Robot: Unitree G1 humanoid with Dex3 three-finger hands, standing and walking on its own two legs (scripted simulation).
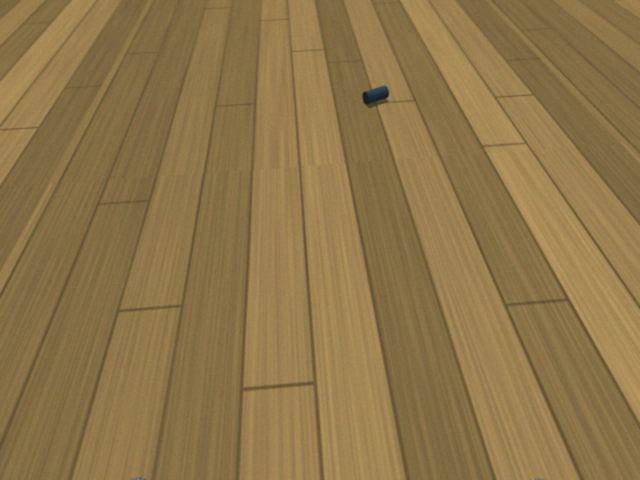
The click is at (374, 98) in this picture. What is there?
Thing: lying can
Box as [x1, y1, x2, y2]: [362, 86, 388, 103]
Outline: 387,88 385,86 381,86 363,92 362,96 364,102 368,103 387,97
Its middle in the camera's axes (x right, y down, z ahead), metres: +0.33 -0.86 +2.26
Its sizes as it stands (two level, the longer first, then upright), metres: 0.139 0.071 0.071
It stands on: the floor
